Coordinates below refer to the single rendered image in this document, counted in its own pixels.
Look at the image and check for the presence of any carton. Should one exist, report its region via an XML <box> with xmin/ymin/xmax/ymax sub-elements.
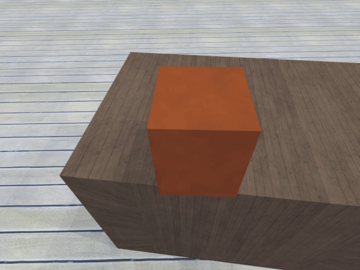
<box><xmin>147</xmin><ymin>66</ymin><xmax>261</xmax><ymax>197</ymax></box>

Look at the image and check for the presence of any pedestal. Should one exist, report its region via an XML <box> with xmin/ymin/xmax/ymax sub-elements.
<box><xmin>60</xmin><ymin>52</ymin><xmax>360</xmax><ymax>270</ymax></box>

